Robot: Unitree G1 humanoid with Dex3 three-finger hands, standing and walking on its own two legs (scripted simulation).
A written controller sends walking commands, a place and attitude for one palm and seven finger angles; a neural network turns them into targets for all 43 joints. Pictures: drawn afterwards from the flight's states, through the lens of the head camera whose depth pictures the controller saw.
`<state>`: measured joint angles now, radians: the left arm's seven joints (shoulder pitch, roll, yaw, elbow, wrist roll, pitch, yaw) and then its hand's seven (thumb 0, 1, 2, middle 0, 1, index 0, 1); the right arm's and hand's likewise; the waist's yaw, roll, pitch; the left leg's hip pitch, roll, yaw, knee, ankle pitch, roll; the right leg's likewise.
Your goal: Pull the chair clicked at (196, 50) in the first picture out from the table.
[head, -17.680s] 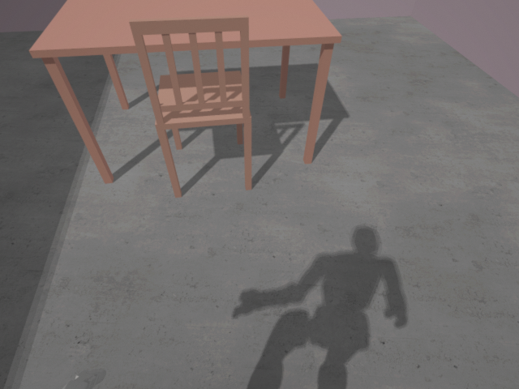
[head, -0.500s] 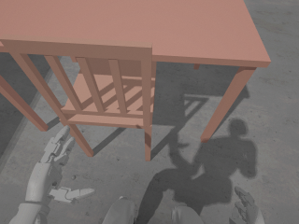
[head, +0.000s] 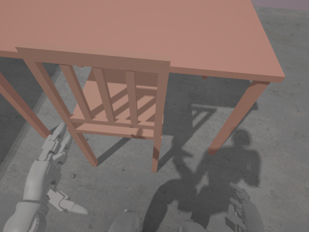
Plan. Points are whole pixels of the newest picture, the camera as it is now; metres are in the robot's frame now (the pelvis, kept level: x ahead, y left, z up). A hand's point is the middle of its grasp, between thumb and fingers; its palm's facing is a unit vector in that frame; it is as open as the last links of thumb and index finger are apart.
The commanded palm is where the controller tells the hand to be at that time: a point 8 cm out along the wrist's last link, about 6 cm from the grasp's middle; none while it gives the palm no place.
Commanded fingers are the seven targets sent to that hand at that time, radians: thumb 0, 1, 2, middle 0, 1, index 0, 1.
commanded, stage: raise the hand toward the chair's back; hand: left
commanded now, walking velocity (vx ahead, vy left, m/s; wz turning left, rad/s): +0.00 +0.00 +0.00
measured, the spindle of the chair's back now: (105, 97) +0.51 +0.20 -0.01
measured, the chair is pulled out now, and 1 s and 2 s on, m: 0.00 0.00 0.00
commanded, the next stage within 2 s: aim the fingers beside a spindle in 0.58 s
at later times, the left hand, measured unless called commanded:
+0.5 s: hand (80, 173) +0.24 +0.19 +0.04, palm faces -0.05 -1.00 -0.06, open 16.9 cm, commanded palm +0.22 +0.25 +0.05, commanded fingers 0.00 -0.50 0.30 -0.06 -0.08 -0.06 -0.08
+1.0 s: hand (96, 164) +0.27 +0.16 +0.04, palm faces -0.05 -1.00 -0.05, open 16.9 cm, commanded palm +0.25 +0.22 +0.04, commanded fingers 0.00 -0.50 0.30 -0.06 -0.08 -0.06 -0.08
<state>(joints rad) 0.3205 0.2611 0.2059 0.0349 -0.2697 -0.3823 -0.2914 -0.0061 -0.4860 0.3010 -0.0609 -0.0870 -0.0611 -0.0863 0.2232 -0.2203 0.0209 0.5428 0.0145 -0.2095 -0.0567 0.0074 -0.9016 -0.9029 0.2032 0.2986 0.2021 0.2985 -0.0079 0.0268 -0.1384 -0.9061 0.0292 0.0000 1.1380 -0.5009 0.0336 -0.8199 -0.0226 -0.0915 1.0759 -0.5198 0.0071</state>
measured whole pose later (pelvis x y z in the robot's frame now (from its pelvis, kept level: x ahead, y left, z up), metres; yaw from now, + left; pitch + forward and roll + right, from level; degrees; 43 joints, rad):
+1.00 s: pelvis +0.00 -0.03 -0.01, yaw +0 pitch +16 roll -2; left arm 0.18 0.25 0.19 0.17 -0.27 -0.41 -0.30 -0.01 -0.50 0.30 -0.06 -0.09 -0.06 -0.08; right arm 0.23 -0.25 0.00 0.57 0.02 -0.20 -0.05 0.01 -0.90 -0.90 0.20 0.30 0.20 0.30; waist -0.03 0.03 -0.14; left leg -0.94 0.04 -0.01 1.15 -0.50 0.00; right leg -0.87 -0.01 -0.10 1.12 -0.54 -0.03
